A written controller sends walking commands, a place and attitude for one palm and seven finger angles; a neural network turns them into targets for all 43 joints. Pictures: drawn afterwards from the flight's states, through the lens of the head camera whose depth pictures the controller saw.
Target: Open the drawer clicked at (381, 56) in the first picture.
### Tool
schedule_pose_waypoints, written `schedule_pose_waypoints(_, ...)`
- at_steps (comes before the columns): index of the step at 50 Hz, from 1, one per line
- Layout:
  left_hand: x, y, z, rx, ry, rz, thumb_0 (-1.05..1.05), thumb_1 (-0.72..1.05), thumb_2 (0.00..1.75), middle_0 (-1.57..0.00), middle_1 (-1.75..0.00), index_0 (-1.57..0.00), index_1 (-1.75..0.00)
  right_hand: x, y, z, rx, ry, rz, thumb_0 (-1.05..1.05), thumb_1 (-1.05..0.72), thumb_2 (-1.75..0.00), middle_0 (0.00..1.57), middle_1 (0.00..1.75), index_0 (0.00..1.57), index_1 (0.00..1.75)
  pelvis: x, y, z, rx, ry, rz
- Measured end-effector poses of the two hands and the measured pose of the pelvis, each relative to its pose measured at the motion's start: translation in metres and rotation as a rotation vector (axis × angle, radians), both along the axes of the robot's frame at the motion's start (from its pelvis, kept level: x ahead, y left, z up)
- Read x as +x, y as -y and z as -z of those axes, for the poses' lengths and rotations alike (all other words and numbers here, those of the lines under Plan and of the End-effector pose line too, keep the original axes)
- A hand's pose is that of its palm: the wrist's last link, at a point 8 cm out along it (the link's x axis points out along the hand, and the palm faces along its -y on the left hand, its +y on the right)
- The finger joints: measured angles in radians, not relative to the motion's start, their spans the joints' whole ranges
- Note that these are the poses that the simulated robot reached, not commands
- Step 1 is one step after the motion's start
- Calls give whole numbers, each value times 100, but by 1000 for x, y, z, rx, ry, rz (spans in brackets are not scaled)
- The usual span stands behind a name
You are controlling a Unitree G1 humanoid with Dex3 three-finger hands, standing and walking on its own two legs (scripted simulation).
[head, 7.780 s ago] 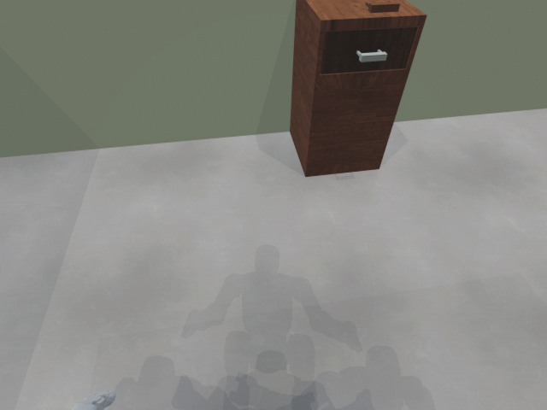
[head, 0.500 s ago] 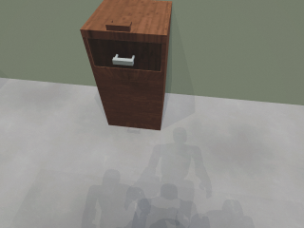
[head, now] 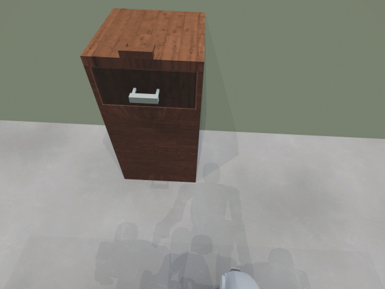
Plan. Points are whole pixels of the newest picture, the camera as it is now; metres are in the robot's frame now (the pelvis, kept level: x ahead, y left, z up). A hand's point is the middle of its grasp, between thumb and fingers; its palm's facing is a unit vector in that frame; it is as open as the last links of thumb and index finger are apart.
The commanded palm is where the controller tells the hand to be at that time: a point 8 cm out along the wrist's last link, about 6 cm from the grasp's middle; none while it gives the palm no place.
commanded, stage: take the last steps up to it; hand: left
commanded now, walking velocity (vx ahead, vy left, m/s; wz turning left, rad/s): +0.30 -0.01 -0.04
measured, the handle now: (145, 94) +0.79 +0.20 -0.09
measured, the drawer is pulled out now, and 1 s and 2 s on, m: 0.00 0.00 0.00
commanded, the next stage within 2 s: come to a stop and stand still in 0.46 s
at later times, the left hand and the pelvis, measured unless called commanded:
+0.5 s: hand (131, 277) +0.18 +0.15 -0.16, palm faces +0.08 -0.98 -0.19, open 7.3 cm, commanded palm none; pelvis +0.19 -0.03 +0.01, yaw +0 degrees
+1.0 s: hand (128, 234) +0.29 +0.18 -0.17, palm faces +0.03 -0.97 -0.24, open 7.4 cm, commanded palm none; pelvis +0.23 -0.03 +0.00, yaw -2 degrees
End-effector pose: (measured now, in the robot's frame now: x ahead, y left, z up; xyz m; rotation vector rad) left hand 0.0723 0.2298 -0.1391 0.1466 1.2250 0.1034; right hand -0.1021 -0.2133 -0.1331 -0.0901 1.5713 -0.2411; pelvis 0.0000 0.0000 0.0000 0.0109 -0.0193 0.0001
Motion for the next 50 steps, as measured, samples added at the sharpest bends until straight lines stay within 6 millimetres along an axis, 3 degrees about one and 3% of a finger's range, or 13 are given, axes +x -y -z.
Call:
schedule_pose_waypoints(5, 91, 27, 2, 12, 87, 74, 1, 91, 90, -20, -30, -20, -29, 0, -1, 10, 53, -131, 63, 0, -91, -89, 20, 30, 20, 30, 48, 18, 14, -6, -8, 10)
schedule_pose_waypoints(7, 116, 37, 5, 21, 136, 76, 1, 91, 90, -20, -30, -20, -29, 13, 6, 16, 72, -162, 75, 1, -91, -89, 20, 30, 20, 30, 67, 29, 21, -6, -4, 12)
schedule_pose_waypoints(9, 127, 43, 3, 20, 153, 56, 0, 91, 90, -20, -30, -20, -29, 39, 15, 19, 75, -144, 70, 1, -91, -89, 20, 30, 20, 30, 81, 35, 20, -11, 8, 5)
schedule_pose_waypoints(13, 123, 49, -4, 25, 84, 9, 0, 91, 90, -20, -30, -21, -30, 123, 38, 19, 50, 1, 27, 1, -91, -89, 20, 30, 20, 30, 109, 42, 6, -13, 11, 6)
schedule_pose_waypoints(15, 120, 43, -9, 52, 52, -23, -1, 94, 90, -20, -30, -21, -30, 171, 47, 16, 37, 92, -1, 1, -91, -89, 20, 30, 19, 30, 122, 44, 0, -14, 5, 6)
schedule_pose_waypoints(21, 108, 34, -12, 51, -69, -51, -1, 94, 90, -20, -30, -21, -30, 296, 54, 4, 11, 305, -70, 1, -92, -89, 20, 30, 19, 30, 164, 38, -8, -17, -8, 8)
schedule_pose_waypoints(27, 100, 28, 1, -1, -163, -132, 0, 92, 90, -20, -30, -20, -30, 392, 36, -4, 0, 394, -171, 0, -92, -90, 19, 30, 19, 30, 208, 18, -4, -31, -2, -5)
schedule_pose_waypoints(31, 101, 19, 20, -36, -243, -166, 0, 91, 90, -20, -30, -20, -30, 440, 14, -2, -22, 444, -220, 0, -92, -89, 20, 30, 19, 30, 238, 0, 8, -31, 4, -7)
schedule_pose_waypoints(36, 125, 11, 19, -34, -280, -137, 1, 91, 90, -20, -30, -20, -29, 454, -11, -7, -18, 429, -201, 0, -91, -89, 20, 30, 19, 30, 253, -9, 2, -11, 21, 19)
schedule_pose_waypoints(39, 146, 6, 14, -24, -259, -108, 1, 91, 90, -20, -30, -20, -29, 454, -12, -9, -26, 422, -154, -1, -93, -89, 20, 30, 20, 30, 251, -10, -2, -19, 17, 24)
schedule_pose_waypoints(43, 174, -2, 9, 11, -203, -80, 1, 91, 90, -20, -30, -20, -30, 443, 6, -12, -51, 400, -130, -2, -94, -89, 20, 30, 20, 30, 245, -3, -5, -26, 4, 34)
schedule_pose_waypoints(50, 207, 4, -2, 77, -87, -48, 0, 91, 90, -20, -30, -20, -29, 398, 54, -4, -66, 331, -85, -1, -92, -89, 20, 30, 20, 30, 232, 26, -2, -16, -10, 38)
